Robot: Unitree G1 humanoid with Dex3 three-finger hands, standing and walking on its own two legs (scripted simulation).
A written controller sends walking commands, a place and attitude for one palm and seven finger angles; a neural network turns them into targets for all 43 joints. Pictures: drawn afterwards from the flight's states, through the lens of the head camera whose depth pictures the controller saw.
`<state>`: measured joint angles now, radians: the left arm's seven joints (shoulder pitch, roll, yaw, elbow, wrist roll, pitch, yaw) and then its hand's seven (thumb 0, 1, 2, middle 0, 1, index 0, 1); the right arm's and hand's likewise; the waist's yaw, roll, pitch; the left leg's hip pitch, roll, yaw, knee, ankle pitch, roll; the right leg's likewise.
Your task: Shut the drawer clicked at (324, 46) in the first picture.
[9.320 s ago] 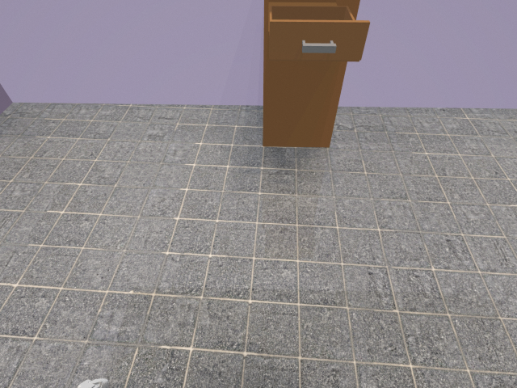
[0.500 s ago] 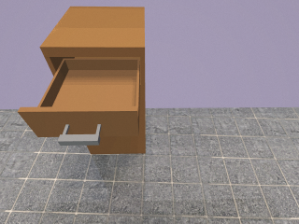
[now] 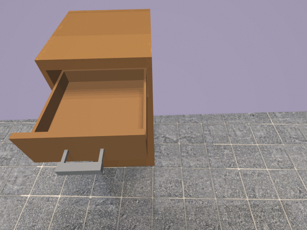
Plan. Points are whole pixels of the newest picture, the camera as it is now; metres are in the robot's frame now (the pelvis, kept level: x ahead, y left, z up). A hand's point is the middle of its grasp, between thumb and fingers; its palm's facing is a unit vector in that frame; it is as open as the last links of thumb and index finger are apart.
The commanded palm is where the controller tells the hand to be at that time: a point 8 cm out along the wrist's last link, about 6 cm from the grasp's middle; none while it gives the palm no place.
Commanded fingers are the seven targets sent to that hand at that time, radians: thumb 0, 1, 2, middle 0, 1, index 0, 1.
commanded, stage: come to a stop and stand still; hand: left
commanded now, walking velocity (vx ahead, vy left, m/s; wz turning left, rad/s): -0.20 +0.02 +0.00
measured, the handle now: (82, 160) +0.30 +0.22 -0.01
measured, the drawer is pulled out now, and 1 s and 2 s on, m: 0.30 0.30 0.30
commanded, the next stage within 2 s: look again from close up in 1.30 s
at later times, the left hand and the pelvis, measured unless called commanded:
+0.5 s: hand out of the picture +0.07 +0.20 -0.16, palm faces +0.03 -0.96 -0.27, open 7.4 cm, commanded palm none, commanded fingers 0.00 0.90 0.90 -0.20 -0.30 -0.20 -0.30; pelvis +0.03 +0.01 +0.00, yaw -1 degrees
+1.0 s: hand out of the picture +0.02 +0.18 -0.17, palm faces +0.07 -0.98 -0.20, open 7.3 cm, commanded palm none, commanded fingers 0.00 0.90 0.90 -0.20 -0.30 -0.20 -0.30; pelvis +0.01 +0.00 +0.01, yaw +1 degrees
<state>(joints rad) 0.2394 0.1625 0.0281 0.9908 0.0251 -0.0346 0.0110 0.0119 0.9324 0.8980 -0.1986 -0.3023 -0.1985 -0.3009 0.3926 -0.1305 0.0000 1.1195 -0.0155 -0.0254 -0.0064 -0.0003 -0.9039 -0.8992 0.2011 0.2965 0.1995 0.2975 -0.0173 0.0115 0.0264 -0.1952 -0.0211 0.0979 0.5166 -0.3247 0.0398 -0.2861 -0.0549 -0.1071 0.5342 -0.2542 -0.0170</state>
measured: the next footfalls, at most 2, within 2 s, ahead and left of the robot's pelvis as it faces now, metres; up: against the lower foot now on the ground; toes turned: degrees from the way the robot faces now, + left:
left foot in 0.22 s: +0.12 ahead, +0.13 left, +0.00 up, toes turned +7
right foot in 0.52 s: +0.05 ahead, -0.11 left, +0.00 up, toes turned -3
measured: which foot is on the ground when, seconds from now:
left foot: down 0.00-0.00, up 0.02-0.20, down 0.22-0.54, up 0.56-0.86, down 0.88-1.00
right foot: down 0.00-0.24, up 0.26-0.50, down 0.52-1.00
